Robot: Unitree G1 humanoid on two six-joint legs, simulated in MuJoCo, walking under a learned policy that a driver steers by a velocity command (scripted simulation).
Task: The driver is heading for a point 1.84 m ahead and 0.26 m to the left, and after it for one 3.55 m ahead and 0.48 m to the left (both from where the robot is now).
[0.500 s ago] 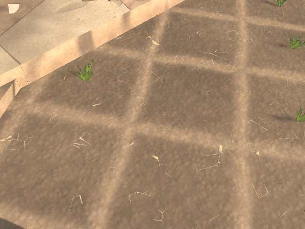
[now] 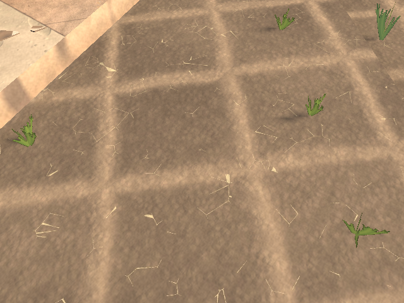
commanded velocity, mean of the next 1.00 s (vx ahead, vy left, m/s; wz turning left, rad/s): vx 0.00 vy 0.00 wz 0.19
